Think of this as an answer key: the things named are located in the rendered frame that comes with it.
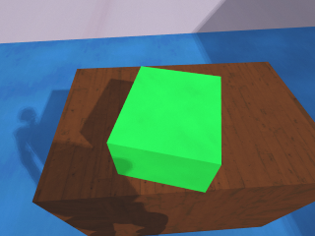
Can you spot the pedestal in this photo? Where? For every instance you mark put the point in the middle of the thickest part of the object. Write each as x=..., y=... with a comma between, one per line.
x=267, y=158

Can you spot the carton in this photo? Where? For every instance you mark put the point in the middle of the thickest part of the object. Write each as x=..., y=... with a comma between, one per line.
x=169, y=129

